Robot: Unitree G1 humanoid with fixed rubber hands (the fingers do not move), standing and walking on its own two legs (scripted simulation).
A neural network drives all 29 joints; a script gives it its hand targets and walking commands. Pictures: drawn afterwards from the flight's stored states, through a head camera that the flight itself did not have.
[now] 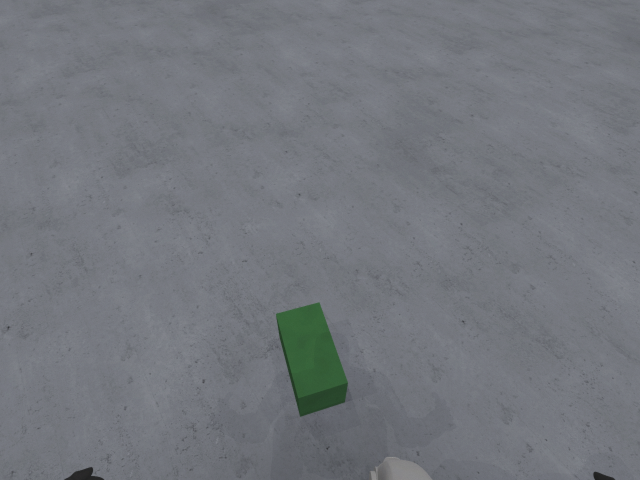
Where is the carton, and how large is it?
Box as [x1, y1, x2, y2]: [276, 302, 347, 416]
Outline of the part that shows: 319,302 276,314 280,340 300,416 343,402 345,397 347,381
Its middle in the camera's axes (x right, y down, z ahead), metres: -0.04 +0.37 +1.20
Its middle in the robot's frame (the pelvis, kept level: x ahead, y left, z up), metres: +0.57 +0.04 -0.67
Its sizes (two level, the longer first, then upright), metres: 0.268 0.142 0.162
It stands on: the floor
